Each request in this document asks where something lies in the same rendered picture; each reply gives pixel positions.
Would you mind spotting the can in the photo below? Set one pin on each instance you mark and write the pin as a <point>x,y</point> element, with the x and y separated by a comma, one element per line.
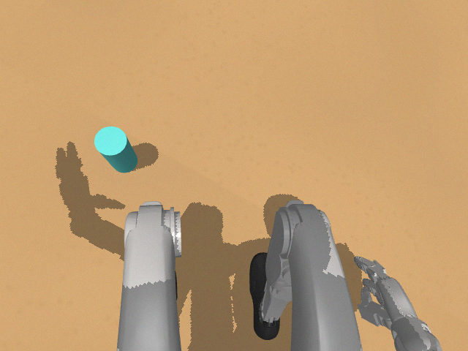
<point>113,144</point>

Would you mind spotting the right robot foot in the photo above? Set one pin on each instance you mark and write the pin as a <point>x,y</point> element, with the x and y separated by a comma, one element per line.
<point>257,281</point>

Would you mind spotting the right robot hand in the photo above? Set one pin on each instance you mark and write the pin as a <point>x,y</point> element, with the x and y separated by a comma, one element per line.
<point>394,303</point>

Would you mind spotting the right robot arm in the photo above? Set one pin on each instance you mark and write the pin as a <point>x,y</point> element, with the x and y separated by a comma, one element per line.
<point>412,334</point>

